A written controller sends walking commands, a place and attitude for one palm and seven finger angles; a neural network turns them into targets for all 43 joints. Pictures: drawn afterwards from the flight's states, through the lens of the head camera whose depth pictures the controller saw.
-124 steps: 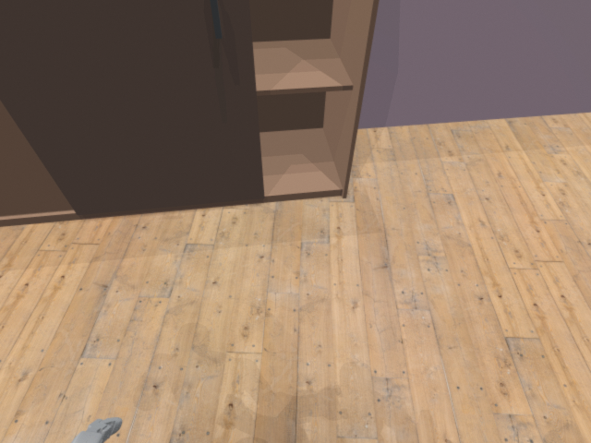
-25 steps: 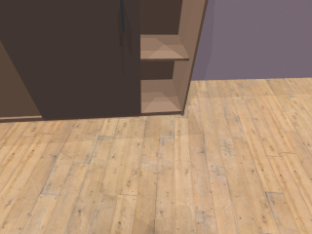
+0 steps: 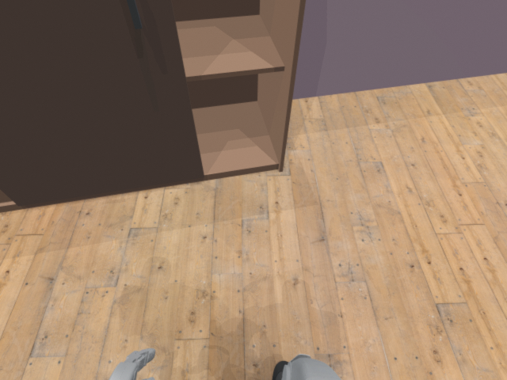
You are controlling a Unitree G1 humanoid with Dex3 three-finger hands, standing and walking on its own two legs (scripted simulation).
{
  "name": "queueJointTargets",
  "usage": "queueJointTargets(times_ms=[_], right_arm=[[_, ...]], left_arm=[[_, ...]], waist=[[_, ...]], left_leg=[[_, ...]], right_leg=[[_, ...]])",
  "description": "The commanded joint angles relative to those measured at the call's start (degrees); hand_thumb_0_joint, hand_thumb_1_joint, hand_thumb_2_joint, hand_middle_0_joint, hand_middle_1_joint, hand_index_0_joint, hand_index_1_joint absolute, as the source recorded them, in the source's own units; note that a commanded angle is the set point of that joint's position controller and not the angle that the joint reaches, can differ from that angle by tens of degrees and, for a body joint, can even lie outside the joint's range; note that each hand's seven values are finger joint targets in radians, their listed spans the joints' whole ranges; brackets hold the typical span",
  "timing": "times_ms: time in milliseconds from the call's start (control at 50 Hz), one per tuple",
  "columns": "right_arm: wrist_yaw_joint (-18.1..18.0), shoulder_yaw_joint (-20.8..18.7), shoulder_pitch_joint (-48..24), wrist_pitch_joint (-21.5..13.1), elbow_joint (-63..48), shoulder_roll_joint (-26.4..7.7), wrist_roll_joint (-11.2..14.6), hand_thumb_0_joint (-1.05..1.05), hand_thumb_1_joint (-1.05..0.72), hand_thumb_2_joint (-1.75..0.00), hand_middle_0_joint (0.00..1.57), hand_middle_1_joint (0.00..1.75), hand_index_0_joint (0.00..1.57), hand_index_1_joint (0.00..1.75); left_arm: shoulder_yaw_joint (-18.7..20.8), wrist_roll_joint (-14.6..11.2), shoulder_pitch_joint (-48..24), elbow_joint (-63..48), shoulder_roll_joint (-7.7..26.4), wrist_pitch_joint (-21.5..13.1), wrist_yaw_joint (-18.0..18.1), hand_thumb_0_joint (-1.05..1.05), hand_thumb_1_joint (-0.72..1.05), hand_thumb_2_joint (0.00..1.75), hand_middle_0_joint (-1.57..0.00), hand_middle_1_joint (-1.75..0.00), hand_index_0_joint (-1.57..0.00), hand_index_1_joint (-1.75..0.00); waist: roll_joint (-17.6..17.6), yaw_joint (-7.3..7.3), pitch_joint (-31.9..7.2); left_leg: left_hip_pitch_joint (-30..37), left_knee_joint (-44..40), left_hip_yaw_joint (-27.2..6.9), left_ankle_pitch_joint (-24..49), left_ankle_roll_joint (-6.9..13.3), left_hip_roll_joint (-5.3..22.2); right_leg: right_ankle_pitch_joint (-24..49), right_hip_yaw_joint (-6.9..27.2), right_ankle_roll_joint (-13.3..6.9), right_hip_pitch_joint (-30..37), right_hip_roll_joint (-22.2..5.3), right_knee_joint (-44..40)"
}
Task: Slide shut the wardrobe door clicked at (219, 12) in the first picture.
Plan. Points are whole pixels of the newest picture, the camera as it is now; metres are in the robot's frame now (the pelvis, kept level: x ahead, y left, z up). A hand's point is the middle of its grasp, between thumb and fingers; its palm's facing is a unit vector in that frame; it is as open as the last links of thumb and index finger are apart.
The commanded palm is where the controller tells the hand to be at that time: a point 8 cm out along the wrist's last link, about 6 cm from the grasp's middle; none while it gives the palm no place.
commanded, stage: walk to a spot facing it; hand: left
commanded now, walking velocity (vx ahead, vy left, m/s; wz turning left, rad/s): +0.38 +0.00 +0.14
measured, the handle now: out of the picture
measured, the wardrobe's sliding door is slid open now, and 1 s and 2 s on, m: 0.38 0.38 0.38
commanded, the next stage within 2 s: take the last steps up to it in 0.30 s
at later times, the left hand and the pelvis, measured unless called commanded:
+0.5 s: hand out of the picture +0.11 +0.19 -0.17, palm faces +0.24 -0.96 -0.14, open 7.4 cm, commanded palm none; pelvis +0.21 +0.04 +0.01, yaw +9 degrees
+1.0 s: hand (149, 235) +0.41 +0.23 -0.13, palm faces +0.16 -0.96 -0.22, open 7.4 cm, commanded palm none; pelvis +0.36 +0.04 +0.03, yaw +10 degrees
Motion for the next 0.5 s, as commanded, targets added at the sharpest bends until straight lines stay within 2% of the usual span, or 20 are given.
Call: queueJointTargets(times_ms=[0,20,40,60,80,100,120,160,200,240,280,340,360,380,400,420,440,460,480], right_arm=[[-0.2,-2.3,-2.3,-1.1,-6.6,-7.4,1.3,0.0,-0.9,-0.9,0.2,0.3,0.2,0.3],[0.4,-2.3,-6.5,-1.1,-7.3,-6.2,0.8,0.0,-0.9,-0.9,0.2,0.3,0.2,0.3],[0.4,-2.3,-7.7,-0.4,-7.6,-5.5,0.4,0.0,-0.9,-0.9,0.2,0.3,0.2,0.3],[0.5,-2.1,-7.0,0.6,-7.5,-4.3,-0.2,0.0,-0.9,-0.9,0.2,0.3,0.2,0.3],[0.6,-2.1,-5.6,1.5,-7.0,-3.3,-0.4,0.0,-0.9,-0.9,0.2,0.3,0.2,0.3],[0.8,-2.1,-3.7,2.1,-6.7,-3.0,-0.6,0.0,-0.9,-0.9,0.2,0.3,0.2,0.3],[1.0,-2.3,-3.6,2.6,-6.9,-3.0,-0.6,0.0,-0.9,-0.9,0.2,0.3,0.2,0.3],[1.3,-2.5,-7.0,3.1,-8.8,-3.4,-0.7,0.0,-0.9,-0.9,0.2,0.3,0.2,0.3],[2.0,-2.6,-11.2,3.1,-10.8,-3.5,-0.6,0.0,-0.9,-0.9,0.2,0.3,0.2,0.3],[2.6,-2.3,-15.5,2.7,-12.4,-3.9,-0.5,0.0,-0.9,-0.9,0.2,0.3,0.2,0.3],[3.0,-2.1,-20.4,2.2,-14.2,-4.1,-0.5,0.0,-0.9,-0.9,0.2,0.3,0.2,0.3],[3.3,-2.0,-23.2,1.7,-15.4,-4.8,-0.4,0.0,-0.9,-0.9,0.2,0.3,0.2,0.3],[3.2,-2.0,-23.4,1.5,-15.6,-5.3,-0.5,0.0,-0.9,-0.9,0.2,0.3,0.2,0.3],[2.9,-2.2,-21.4,1.3,-15.1,-5.9,-0.6,0.0,-0.9,-0.9,0.2,0.3,0.2,0.3],[2.5,-2.5,-15.9,1.2,-13.5,-7.4,-0.8,0.0,-0.9,-0.9,0.2,0.3,0.2,0.3],[2.0,-3.3,-7.3,0.7,-11.5,-10.8,-1.1,0.0,-0.9,-0.9,0.2,0.3,0.2,0.3],[1.3,-4.7,-1.7,0.4,-10.4,-17.5,-1.4,0.0,-0.9,-0.9,0.2,0.3,0.2,0.3],[0.6,-4.5,0.3,0.8,-9.5,-19.0,-0.2,0.0,-0.9,-0.9,0.2,0.3,0.2,0.3],[0.2,-4.3,-3.0,0.9,-9.6,-17.2,0.0,0.0,-0.9,-0.9,0.2,0.3,0.2,0.3]], left_arm=[[3.9,-1.3,22.8,4.6,14.2,-0.5,1.8,0.0,0.9,0.9,-0.2,-0.3,-0.2,-0.3],[2.9,-1.1,18.1,3.4,11.6,-0.6,1.9,0.0,0.9,0.9,-0.2,-0.3,-0.2,-0.3],[1.9,-0.9,14.8,2.9,8.7,-0.8,2.0,0.0,0.9,0.9,-0.2,-0.3,-0.2,-0.3],[1.1,-0.7,12.3,2.6,6.4,-1.1,2.1,0.0,0.9,0.9,-0.2,-0.3,-0.2,-0.3],[0.6,-0.5,11.1,2.6,5.1,-1.3,2.1,0.0,0.9,0.9,-0.2,-0.3,-0.2,-0.3],[0.5,-0.3,10.9,2.7,4.8,-1.5,2.2,0.0,0.9,0.9,-0.2,-0.3,-0.2,-0.3],[0.5,-0.3,11.1,2.6,4.5,-1.5,2.1,0.0,0.9,0.9,-0.2,-0.3,-0.2,-0.3],[0.6,-0.2,11.6,2.6,3.7,-1.8,2.1,0.0,0.9,0.9,-0.2,-0.3,-0.2,-0.3],[0.4,-0.2,12.4,3.0,4.5,-1.9,2.1,0.0,0.9,0.9,-0.2,-0.3,-0.2,-0.3],[0.4,-0.3,14.3,3.4,5.3,-2.1,2.0,0.0,0.9,0.9,-0.2,-0.3,-0.2,-0.3],[0.2,-0.4,17.3,4.2,5.9,-2.1,2.2,0.0,0.9,0.9,-0.2,-0.3,-0.2,-0.3],[0.5,-0.1,19.4,4.9,7.5,-1.7,2.4,0.0,0.9,0.9,-0.2,-0.3,-0.2,-0.3],[0.6,-0.2,19.9,5.0,7.7,-1.5,2.5,0.0,0.9,0.9,-0.2,-0.3,-0.2,-0.3],[0.6,-0.2,19.7,5.0,7.9,-1.4,2.6,0.0,0.9,0.9,-0.2,-0.3,-0.2,-0.3],[0.4,-0.4,19.7,5.2,7.8,-1.2,2.7,0.0,0.9,0.9,-0.2,-0.3,-0.2,-0.3],[0.4,-0.8,19.8,4.6,7.3,-1.1,2.6,0.0,0.9,0.9,-0.2,-0.3,-0.2,-0.3],[0.0,-1.7,22.3,3.4,4.2,-1.0,2.1,0.0,0.9,0.9,-0.2,-0.3,-0.2,-0.3],[-0.4,-1.3,19.8,1.7,4.9,-1.1,2.2,0.0,0.9,0.9,-0.2,-0.3,-0.2,-0.3],[0.0,-1.1,16.7,1.5,5.6,-0.7,2.4,0.0,0.9,0.9,-0.2,-0.3,-0.2,-0.3]], waist=[[-7.3,9.52,-13.9],[-4.7,8.47,-7.3],[-1.5,5.77,-3.5],[-1.4,3.71,-1.6],[-2.3,2.05,-0.6],[-3.2,0.79,-1.5],[-4.1,0.2,-1.4],[-6.4,0.26,0.3],[-6.4,0.62,1.6],[-6.3,1.88,1.5],[-5.4,3.73,1.3],[-4.3,4.69,0.7],[-5.1,4.65,0.3],[-4.8,3.39,-1.0],[-2.9,1.05,-4.1],[2.3,-2.44,-10.2],[16.6,-2.83,-17.0],[15.8,-3.24,-18.6],[9.5,-2.45,-14.7]], left_leg=[[-36.7,49.2,-7.1,3.5,3.9,0.2],[-38.7,48.3,-6.4,8.3,3.6,2.5],[-37.5,45.9,-7.2,10.2,3.3,4.1],[-34.7,43.4,-7.1,11.5,2.9,4.8],[-33.6,41.4,-6.5,12.8,2.4,4.8],[-32.7,39.2,-6.0,13.3,2.0,4.8],[-32.7,37.2,-5.2,14.6,1.4,4.9],[-34.5,32.4,-4.1,17.7,0.4,5.5],[-35.4,26.1,-3.1,20.0,0.0,5.8],[-36.5,18.4,-1.3,21.3,-0.2,5.0],[-36.5,12.4,0.0,21.3,0.2,4.0],[-34.6,6.9,1.8,18.8,1.7,2.3],[-32.9,5.5,2.5,17.4,2.2,1.5],[-28.8,3.0,3.0,16.9,2.8,0.5],[-20.2,-1.3,3.1,20.2,3.3,-1.0],[-6.7,-4.9,-0.9,29.8,5.1,1.5],[7.2,-8.1,-20.9,43.7,11.8,16.4],[9.3,-12.2,-27.1,49.7,16.4,21.6],[4.8,-13.8,-23.5,44.1,16.2,20.7]], right_leg=[[-9.6,38.0,-10.1,34.8,-25.1,-21.2],[-8.8,32.1,-8.2,26.0,-22.7,-22.2],[-7.5,26.7,-6.7,17.3,-21.3,-22.4],[-7.0,21.6,-5.4,11.2,-19.6,-23.7],[-6.0,16.6,-4.1,7.8,-17.7,-24.7],[-5.8,13.3,-3.4,6.9,-16.6,-25.0],[-5.7,10.5,-3.1,5.4,-15.6,-25.8],[-5.7,7.9,-3.1,4.7,-14.9,-27.5],[-5.3,6.3,-3.3,5.4,-14.6,-28.3],[0.0,3.9,-3.1,10.4,-13.9,-27.1],[6.5,3.4,-3.0,15.1,-14.6,-25.2],[14.0,2.4,-2.5,21.1,-16.0,-21.8],[17.8,2.0,-2.3,22.2,-16.3,-19.9],[23.8,1.0,-1.9,22.6,-15.9,-15.4],[27.5,-0.8,-0.6,21.2,-14.3,-6.9],[21.2,-3.5,1.8,15.2,-11.0,6.2],[-9.8,-5.2,5.4,0.4,-2.0,23.9],[-27.2,1.4,5.0,-5.3,-0.2,35.1],[-24.1,4.6,4.3,-7.9,-2.9,38.4]])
